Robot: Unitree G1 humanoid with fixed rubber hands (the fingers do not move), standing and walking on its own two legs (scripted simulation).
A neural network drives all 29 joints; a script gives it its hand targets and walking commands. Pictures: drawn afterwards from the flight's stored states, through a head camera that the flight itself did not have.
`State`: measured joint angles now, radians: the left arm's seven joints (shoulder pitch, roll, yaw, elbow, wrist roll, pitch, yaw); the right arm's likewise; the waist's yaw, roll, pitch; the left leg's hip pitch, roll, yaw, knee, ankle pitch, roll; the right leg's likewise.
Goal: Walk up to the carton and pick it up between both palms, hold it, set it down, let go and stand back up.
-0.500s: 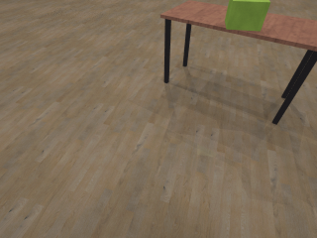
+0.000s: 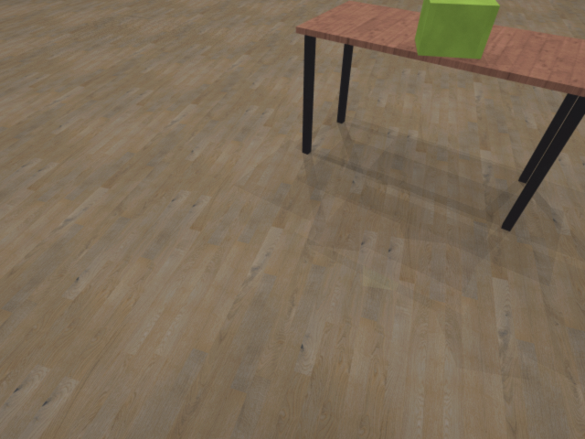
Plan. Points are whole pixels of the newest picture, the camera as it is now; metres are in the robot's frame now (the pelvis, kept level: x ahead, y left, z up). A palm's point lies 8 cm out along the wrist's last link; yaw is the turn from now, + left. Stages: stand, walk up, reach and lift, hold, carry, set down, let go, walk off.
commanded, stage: stand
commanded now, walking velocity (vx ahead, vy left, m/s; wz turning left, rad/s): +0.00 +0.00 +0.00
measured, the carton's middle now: (453, 24) +1.58 -0.61 +0.03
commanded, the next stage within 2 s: none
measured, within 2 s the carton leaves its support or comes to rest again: neither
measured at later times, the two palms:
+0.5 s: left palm out of the picture +0.04 +0.24 -0.14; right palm out of the picture +0.04 -0.26 -0.12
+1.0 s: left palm out of the picture +0.05 +0.24 -0.14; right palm out of the picture +0.05 -0.26 -0.13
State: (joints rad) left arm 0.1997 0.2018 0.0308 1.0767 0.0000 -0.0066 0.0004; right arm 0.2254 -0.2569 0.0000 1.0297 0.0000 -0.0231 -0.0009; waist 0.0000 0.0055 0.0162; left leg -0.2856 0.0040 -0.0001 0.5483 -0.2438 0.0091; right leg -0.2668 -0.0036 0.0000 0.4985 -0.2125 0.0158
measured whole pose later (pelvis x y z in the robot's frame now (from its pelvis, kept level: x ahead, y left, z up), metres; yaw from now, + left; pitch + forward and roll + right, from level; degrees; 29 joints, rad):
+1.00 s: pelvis +0.00 +0.00 +0.00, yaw +0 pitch -1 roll -1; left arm 0.20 0.20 0.03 1.09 0.00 -0.01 0.00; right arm 0.23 -0.26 0.00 1.04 0.00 -0.02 0.00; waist 0.00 0.01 0.01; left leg -0.27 0.00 0.00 0.53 -0.24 0.01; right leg -0.25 0.00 0.00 0.48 -0.21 0.02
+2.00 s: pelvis +0.01 +0.00 +0.00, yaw +0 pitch -1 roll -1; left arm 0.20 0.20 0.03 1.09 0.00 -0.01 0.00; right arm 0.23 -0.26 0.00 1.04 0.00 -0.03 0.00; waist 0.00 0.00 0.01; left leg -0.27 0.00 0.00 0.52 -0.24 0.01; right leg -0.25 0.00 0.00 0.47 -0.21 0.02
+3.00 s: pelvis +0.01 +0.00 +0.00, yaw +0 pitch -1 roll -1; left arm 0.20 0.20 0.03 1.10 0.00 -0.01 0.00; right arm 0.23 -0.26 0.00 1.05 0.00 -0.03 -0.01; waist 0.00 0.00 0.02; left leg -0.26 0.00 0.00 0.52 -0.24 0.01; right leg -0.25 0.00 0.00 0.47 -0.21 0.02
